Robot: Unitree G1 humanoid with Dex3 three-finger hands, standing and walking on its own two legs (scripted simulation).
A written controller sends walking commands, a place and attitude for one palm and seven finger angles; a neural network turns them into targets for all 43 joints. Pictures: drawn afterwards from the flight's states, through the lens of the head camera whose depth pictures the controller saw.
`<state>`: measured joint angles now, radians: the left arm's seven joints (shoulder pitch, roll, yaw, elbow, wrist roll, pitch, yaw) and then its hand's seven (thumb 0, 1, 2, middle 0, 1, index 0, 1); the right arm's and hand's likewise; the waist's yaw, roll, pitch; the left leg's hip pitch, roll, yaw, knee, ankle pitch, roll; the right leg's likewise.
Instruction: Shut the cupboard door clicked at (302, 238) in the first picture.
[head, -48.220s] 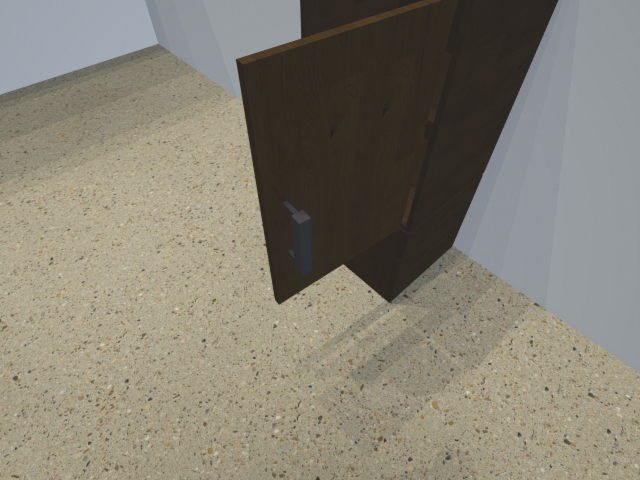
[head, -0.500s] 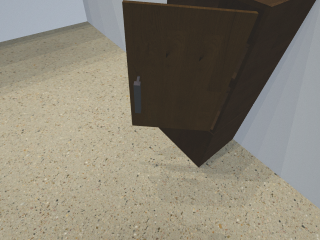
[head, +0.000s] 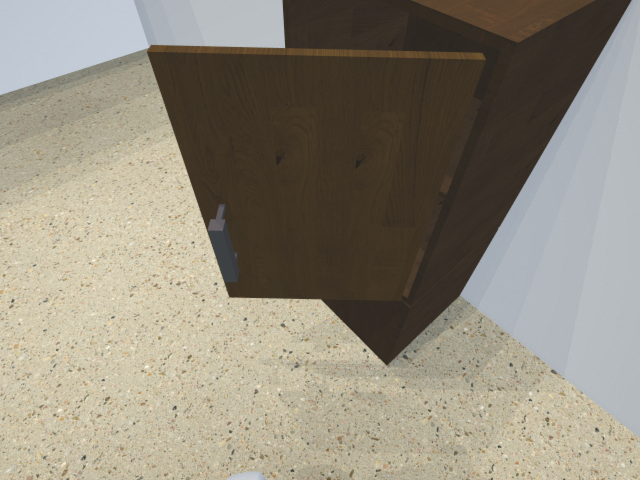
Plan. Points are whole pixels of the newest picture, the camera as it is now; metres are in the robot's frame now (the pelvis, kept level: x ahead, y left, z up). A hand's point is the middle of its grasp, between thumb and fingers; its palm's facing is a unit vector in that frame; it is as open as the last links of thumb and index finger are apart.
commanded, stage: come to a stop and stand still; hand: left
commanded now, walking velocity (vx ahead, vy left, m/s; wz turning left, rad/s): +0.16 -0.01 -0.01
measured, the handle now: (226, 244) +0.52 +0.19 -0.10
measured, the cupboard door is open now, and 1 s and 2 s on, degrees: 48 48 48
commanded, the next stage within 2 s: look again from close up in 1.90 s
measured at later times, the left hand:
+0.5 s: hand out of the picture +0.11 +0.18 -0.16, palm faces +0.02 -0.95 -0.30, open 7.4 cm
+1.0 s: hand out of the picture +0.06 +0.22 -0.18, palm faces +0.00 -0.97 -0.23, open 7.4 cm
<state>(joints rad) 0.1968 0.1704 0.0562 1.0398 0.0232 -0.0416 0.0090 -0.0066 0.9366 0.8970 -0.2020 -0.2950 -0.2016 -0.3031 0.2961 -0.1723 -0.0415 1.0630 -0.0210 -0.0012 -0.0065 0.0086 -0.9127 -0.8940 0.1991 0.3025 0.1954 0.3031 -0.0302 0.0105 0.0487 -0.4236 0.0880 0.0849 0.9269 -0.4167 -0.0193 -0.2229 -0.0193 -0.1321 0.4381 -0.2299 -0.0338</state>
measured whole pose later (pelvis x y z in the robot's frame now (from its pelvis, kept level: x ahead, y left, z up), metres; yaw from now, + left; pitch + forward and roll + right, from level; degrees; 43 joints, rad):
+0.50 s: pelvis +0.06 -0.03 -0.01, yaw -1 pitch +1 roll +2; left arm 0.21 0.19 0.04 0.99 0.03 0.01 0.03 0.00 0.91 0.90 -0.20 -0.29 -0.20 -0.30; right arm 0.11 -0.21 -0.06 0.99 -0.01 0.07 -0.03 0.00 -0.91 -0.89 0.20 0.30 0.20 0.30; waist 0.02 0.03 0.09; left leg -0.39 0.01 0.03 0.85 -0.48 -0.02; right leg -0.22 -0.02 -0.06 0.56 -0.35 -0.04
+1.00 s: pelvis +0.01 +0.04 -0.01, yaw -1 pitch -3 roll +0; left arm 0.25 0.18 -0.01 0.99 0.02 0.02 0.04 0.01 0.90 0.90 -0.20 -0.30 -0.20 -0.30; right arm 0.24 -0.18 -0.01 0.95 -0.01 0.01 -0.02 0.00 -0.93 -0.89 0.20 0.30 0.20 0.30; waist 0.00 0.01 0.04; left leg -0.22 -0.02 0.07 0.59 -0.31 0.05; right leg -0.23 -0.07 -0.03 0.57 -0.28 0.03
